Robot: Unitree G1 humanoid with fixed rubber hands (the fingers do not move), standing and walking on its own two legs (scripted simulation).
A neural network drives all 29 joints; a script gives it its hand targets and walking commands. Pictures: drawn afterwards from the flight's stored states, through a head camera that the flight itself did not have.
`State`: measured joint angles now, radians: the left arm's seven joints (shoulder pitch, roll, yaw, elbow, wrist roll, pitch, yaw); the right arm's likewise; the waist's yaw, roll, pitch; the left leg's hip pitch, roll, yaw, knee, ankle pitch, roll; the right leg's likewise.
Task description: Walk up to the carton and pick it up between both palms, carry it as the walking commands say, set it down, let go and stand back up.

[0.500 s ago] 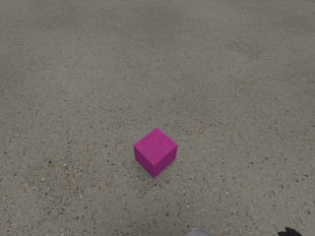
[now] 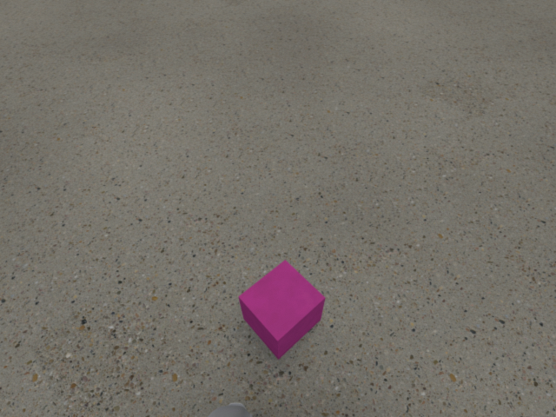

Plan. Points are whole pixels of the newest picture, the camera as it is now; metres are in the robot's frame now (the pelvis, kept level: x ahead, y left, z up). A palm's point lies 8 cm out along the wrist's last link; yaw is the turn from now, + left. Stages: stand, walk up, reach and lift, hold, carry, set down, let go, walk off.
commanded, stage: walk up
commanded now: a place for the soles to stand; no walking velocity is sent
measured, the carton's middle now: (281, 308) +0.56 +0.05 -0.65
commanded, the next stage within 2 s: none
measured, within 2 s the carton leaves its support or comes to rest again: neither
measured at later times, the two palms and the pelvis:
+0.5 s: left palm (91, 406) +0.15 +0.30 -0.08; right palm out of the picture +0.16 -0.33 -0.09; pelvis +0.04 -0.01 +0.02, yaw -1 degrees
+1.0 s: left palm (56, 407) +0.14 +0.34 -0.06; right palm out of the picture +0.14 -0.34 -0.07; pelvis +0.05 +0.01 +0.03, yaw -7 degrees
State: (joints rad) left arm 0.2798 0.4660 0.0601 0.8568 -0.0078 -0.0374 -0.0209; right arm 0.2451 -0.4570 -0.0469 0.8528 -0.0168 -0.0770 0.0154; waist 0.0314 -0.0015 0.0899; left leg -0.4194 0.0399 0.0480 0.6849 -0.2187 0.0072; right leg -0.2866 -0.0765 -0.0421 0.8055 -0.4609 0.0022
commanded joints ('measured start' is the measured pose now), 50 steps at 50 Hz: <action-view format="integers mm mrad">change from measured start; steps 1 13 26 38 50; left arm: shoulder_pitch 42 -152 -320 -343 -59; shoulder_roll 171 148 131 116 299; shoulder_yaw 25 -10 -29 -25 113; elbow -31 132 228 252 56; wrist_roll -13 -13 3 -5 45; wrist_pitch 6 19 15 24 -52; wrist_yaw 31 29 19 14 123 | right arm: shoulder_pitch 19 -193 -288 -259 -273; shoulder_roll -256 -186 -115 -130 -126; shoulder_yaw -54 -15 16 15 -114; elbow -39 96 212 259 -129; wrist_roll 20 26 28 16 -44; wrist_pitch -12 28 51 43 157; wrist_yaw -30 -35 -21 -18 109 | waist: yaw -35 -21 -46 -41 -55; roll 166 36 -22 -29 -59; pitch -220 -224 -126 -156 -30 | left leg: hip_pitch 330 262 310 343 -104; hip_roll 336 133 101 113 57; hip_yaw -437 -87 -63 -67 -175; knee -190 -131 -294 -378 238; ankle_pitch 418 305 193 192 -232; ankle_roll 278 57 17 -3 -22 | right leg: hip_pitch -150 57 69 185 102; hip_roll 6 -49 -60 -62 -214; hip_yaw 77 123 143 128 396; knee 66 -238 -492 -528 -436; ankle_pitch -166 493 345 395 442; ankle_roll -20 -65 -27 -10 -222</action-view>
